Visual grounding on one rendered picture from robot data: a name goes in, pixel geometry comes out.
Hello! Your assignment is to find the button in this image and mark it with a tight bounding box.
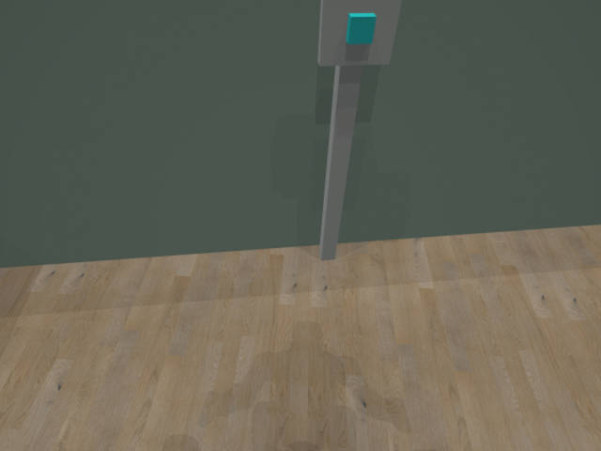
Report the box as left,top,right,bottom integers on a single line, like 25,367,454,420
346,13,377,44

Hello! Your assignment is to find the panel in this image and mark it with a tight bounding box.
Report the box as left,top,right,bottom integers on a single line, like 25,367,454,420
317,0,402,260

